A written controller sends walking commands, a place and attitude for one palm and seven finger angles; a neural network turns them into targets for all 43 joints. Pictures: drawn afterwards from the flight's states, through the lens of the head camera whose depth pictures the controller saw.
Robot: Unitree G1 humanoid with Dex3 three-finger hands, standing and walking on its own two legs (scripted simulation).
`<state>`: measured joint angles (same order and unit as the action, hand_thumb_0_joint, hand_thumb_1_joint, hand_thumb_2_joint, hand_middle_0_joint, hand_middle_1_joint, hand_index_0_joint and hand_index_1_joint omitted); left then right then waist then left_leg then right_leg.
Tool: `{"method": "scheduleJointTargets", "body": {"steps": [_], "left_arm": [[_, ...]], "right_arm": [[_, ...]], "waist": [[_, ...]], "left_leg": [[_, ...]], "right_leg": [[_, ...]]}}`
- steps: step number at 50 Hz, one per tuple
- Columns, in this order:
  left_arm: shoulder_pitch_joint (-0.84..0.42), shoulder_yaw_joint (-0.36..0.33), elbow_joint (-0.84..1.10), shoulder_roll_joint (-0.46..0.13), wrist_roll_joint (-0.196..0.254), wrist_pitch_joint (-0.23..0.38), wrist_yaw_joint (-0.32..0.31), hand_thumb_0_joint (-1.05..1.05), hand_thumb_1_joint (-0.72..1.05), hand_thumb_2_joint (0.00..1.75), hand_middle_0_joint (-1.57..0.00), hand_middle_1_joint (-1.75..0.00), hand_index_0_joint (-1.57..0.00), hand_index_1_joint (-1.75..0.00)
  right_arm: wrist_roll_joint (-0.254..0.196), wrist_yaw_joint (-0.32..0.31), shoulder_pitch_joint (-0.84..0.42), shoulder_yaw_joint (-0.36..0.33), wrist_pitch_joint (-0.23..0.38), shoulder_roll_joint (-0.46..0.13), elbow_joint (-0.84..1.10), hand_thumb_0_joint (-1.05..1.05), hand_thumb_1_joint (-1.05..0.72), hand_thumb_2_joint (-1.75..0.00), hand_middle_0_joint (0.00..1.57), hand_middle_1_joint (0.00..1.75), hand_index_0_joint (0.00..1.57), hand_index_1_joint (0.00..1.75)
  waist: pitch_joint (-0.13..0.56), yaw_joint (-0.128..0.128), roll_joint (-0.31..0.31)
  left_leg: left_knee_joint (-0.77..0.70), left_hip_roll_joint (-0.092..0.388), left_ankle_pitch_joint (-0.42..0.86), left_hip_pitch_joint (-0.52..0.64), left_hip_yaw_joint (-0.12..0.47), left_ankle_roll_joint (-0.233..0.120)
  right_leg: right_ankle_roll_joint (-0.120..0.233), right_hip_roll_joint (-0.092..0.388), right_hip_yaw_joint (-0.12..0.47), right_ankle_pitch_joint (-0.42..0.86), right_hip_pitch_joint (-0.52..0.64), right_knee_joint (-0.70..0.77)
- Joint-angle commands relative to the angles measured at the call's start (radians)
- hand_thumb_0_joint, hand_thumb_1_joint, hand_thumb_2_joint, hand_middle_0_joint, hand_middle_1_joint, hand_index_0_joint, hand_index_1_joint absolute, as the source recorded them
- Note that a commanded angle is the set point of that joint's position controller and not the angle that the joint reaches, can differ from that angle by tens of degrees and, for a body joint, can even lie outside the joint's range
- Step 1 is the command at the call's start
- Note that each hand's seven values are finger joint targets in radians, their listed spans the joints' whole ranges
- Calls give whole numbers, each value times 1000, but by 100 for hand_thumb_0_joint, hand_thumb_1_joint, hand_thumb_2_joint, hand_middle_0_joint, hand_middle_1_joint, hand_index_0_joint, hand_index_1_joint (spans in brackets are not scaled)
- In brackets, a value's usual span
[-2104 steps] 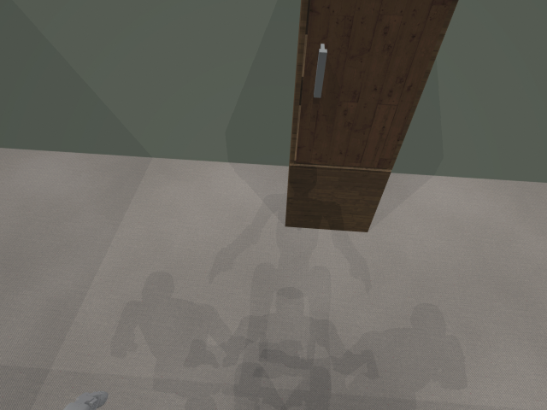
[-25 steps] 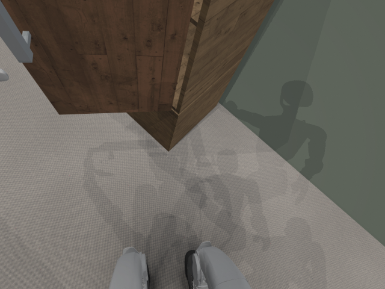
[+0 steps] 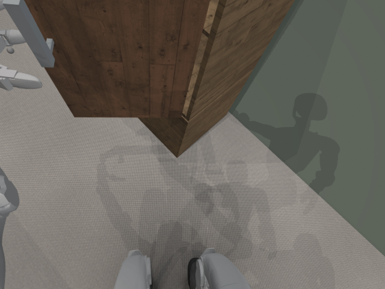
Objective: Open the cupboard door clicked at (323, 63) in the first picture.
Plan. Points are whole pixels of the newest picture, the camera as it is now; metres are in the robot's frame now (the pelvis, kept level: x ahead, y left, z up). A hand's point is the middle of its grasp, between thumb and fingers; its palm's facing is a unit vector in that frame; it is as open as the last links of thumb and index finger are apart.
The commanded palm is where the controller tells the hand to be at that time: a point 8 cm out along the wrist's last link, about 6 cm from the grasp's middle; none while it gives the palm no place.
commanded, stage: slide the fingers in behind the handle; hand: left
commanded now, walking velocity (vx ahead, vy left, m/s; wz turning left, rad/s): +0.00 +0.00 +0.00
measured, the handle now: (35, 27) +0.58 +0.25 +0.09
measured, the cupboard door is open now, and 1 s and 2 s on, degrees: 50 50 50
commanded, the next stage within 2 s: move the hooked fingers beside the handle in 0.60 s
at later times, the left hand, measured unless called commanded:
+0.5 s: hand (17, 53) +0.52 +0.27 +0.09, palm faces +0.09 -1.00 +0.02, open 15.4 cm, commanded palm +0.52 +0.26 +0.09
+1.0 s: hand (14, 51) +0.53 +0.27 +0.09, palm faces +0.09 -1.00 +0.00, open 15.2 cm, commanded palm +0.52 +0.27 +0.08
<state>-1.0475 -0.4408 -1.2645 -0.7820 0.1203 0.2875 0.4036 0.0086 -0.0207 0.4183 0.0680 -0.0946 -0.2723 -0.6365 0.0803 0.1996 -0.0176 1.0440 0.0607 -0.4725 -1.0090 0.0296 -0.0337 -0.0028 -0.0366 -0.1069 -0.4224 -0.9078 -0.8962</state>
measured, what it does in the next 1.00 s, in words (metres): stands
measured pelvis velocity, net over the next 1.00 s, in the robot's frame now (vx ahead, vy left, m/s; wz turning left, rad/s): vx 0.00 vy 0.00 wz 0.02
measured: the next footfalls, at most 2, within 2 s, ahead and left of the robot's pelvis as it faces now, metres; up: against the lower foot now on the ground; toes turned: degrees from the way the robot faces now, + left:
none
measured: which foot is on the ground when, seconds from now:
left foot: down 0.00-1.00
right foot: down 0.00-1.00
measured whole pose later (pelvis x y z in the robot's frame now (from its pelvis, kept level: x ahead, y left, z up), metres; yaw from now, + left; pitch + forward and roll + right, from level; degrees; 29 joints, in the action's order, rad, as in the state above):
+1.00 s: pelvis +0.00 +0.00 +0.00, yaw +1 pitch +25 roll -6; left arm -1.09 -0.39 -1.29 -0.75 0.13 0.31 0.36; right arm 0.02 -0.02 0.41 0.06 -0.06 -0.27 -0.68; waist 0.08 0.19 -0.02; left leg 1.06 0.05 -0.47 -1.03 0.05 -0.03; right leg 0.00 -0.03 -0.12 -0.43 -0.93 -0.92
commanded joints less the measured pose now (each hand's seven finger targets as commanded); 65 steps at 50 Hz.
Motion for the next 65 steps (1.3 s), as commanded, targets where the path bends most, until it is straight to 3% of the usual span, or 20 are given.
{"method": "scheduleJointTargets", "body": {"steps": [1, 6, 10, 12, 13, 19, 22, 25, 29, 31, 34, 36, 37, 42, 45, 48, 54, 57, 61, 65], "left_arm": [[-496, 67, 268, -100, 4, 95, 40, 0, -50, 30, -30, -120, -30, -120], [-509, 124, 272, -2, 8, 99, 23, 0, -50, 30, -30, -120, -30, -120], [-528, 138, 224, 9, -2, 92, 7, 0, -50, 30, -30, -120, -30, -120], [-548, 102, 250, -43, -10, 106, -2, 0, -50, 30, -30, -120, -30, -120], [-540, 129, 252, -9, -11, 107, 1, 0, -50, 30, -30, -120, -30, -120], [-505, 125, 255, -2, 0, 111, 14, 0, -50, 30, -30, -120, -30, -120], [-528, 102, 282, -34, 0, 120, 8, 0, -50, 30, -30, -120, -30, -120], [-527, 159, 251, 41, 1, 112, 6, 0, -50, 30, -30, -120, -30, -120], [-557, 122, 237, -16, -7, 113, -7, 0, -50, 30, -30, -120, -30, -120], [-555, 151, 265, 26, -6, 120, -4, 0, -50, 30, -30, -120, -30, -120], [-555, 156, 224, 32, -8, 108, -3, 0, -50, 30, -30, -120, -30, -120], [-574, 158, 235, 37, -4, 109, -3, 0, -50, 30, -30, -120, -30, -120], [-576, 121, 234, -23, -11, 111, -7, 0, -50, 30, -30, -120, -30, -120], [-574, 136, 225, -9, -13, 107, 1, 0, -50, 30, -30, -120, -30, -120], [-557, 112, 204, -52, -14, 98, 10, 0, -50, 30, -30, -120, -30, -120], [-548, 92, 232, -79, -14, 105, 19, 0, -50, 30, -30, -120, -30, -120], [-505, 45, 213, -145, -3, 99, 36, 0, -50, 30, -30, -120, -30, -120], [-495, 25, 252, -171, 0, 107, 45, 0, -50, 30, -30, -120, -30, -120], [-453, -12, 184, -223, 4, 97, 53, 0, -50, 30, -30, -120, -30, -120], [-442, -21, 216, -251, -9, 98, 60, 0, -50, 30, -30, -120, -30, -120]], "right_arm": [[10, -9, 227, -75, 9, -209, -1, 0, -90, -90, 20, 30, 20, 30], [14, -3, 222, -82, 17, -203, -15, 0, -90, -90, 20, 30, 20, 30], [13, -1, 213, -77, 24, -204, -25, 0, -90, -90, 20, 30, 20, 30], [16, -3, 220, -78, 27, -207, -27, 0, -90, -90, 20, 30, 20, 30], [16, -1, 218, -80, 29, -201, -28, 0, -90, -90, 20, 30, 20, 30], [14, 4, 211, -80, 28, -199, -25, 0, -90, -90, 20, 30, 20, 30], [15, 0, 214, -82, 29, -203, -27, 0, -90, -90, 20, 30, 20, 30], [13, 2, 201, -81, 32, -197, -27, 0, -90, -90, 20, 30, 20, 30], [14, -6, 212, -79, 37, -205, -34, 0, -90, -90, 20, 30, 20, 30], [17, -1, 216, -82, 41, -198, -31, 0, -90, -90, 20, 30, 20, 30], [16, -2, 215, -80, 38, -202, -38, 0, -90, -90, 20, 30, 20, 30], [17, -3, 217, -79, 43, -200, -38, 0, -90, -90, 20, 30, 20, 30], [16, -5, 220, -79, 40, -208, -42, 0, -90, -90, 20, 30, 20, 30], [15, -5, 218, -76, 41, -204, -39, 0, -90, -90, 20, 30, 20, 30], [11, -8, 216, -72, 40, -207, -33, 0, -90, -90, 20, 30, 20, 30], [12, -10, 220, -73, 40, -206, -30, 0, -90, -90, 20, 30, 20, 30], [7, -15, 218, -68, 32, -212, -17, 0, -90, -90, 20, 30, 20, 30], [8, -14, 224, -69, 29, -212, -12, 0, -90, -90, 20, 30, 20, 30], [0, -20, 211, -61, 23, -216, 2, 0, -90, -90, 20, 30, 20, 30], [2, -21, 214, -63, 18, -216, 12, 0, -90, -90, 20, 30, 20, 30]], "waist": [[525, 66, -312], [507, 80, -300], [465, 89, -270], [521, 75, -290], [528, 76, -313], [527, 64, -307], [542, 61, -311], [483, 80, -291], [490, 82, -279], [527, 75, -330], [487, 87, -273], [501, 91, -298], [513, 79, -291], [514, 85, -300], [501, 83, -277], [546, 68, -323], [512, 60, -283], [564, 45, -306], [472, 51, -236], [523, 32, -302]], "left_leg": [[-79, 4, 650, 675, 102, 26], [-84, 6, 648, 701, 113, 28], [-88, -4, 543, 636, 104, 21], [-83, -5, 573, 651, 106, 22], [-78, -5, 605, 669, 105, 25], [-77, -3, 634, 680, 105, 27], [-83, 0, 633, 692, 111, 29], [-89, -5, 568, 665, 106, 27], [-85, -4, 551, 642, 109, 23], [-83, -3, 613, 695, 118, 33], [-81, -2, 576, 659, 119, 29], [-78, -5, 571, 661, 113, 25], [-80, -1, 579, 660, 119, 30], [-75, -3, 578, 660, 114, 28], [-76, -8, 535, 613, 103, 19], [-71, -5, 587, 655, 103, 24], [-77, -6, 567, 606, 91, 17], [-74, -4, 635, 639, 93, 21], [-78, -10, 537, 532, 71, 6], [-79, -6, 594, 587, 77, 18]], "right_leg": [[30, -48, 28, 314, -19, 65], [30, -49, 22, 295, -54, 70], [29, -46, 25, 270, -51, 72], [31, -43, 30, 287, -30, 62], [32, -42, 30, 299, -38, 60], [33, -46, 27, 309, -27, 61], [32, -46, 29, 302, -26, 61], [31, -45, 24, 270, -52, 68], [31, -40, 30, 272, -47, 62], [36, -41, 26, 271, -66, 54], [31, -43, 24, 267, -71, 59], [34, -41, 26, 269, -70, 56], [33, -40, 27, 271, -62, 53], [32, -41, 27, 272, -69, 53], [31, -42, 31, 275, -38, 56], [32, -43, 32, 292, -35, 52], [29, -46, 35, 311, 7, 59], [29, -47, 37, 342, 25, 51], [25, -48, 43, 331, 53, 60], [26, -46, 40, 337, 47, 51]]}}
